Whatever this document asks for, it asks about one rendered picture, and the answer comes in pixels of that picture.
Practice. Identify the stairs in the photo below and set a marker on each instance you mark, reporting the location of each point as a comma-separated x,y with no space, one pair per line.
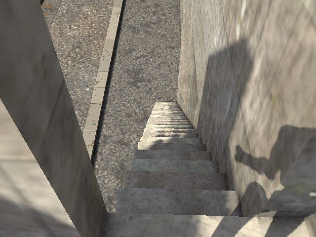
172,173

